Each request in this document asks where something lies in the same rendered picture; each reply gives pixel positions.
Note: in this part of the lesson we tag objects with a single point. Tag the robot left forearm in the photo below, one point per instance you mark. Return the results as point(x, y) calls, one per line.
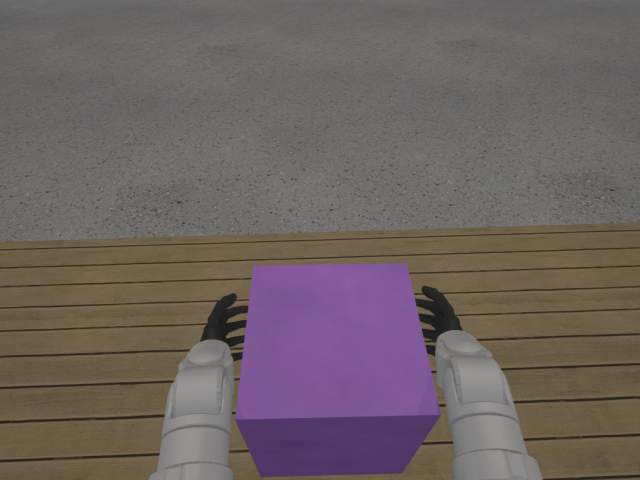
point(198, 417)

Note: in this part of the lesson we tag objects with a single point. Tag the right robot hand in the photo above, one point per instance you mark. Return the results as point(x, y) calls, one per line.
point(444, 319)

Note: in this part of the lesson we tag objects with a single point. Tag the robot right forearm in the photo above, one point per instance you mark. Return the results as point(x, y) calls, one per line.
point(487, 438)

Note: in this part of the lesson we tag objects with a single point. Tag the carton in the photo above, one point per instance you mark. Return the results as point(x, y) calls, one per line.
point(335, 377)

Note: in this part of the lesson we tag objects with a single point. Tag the left robot hand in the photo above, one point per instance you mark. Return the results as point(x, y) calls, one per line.
point(218, 330)

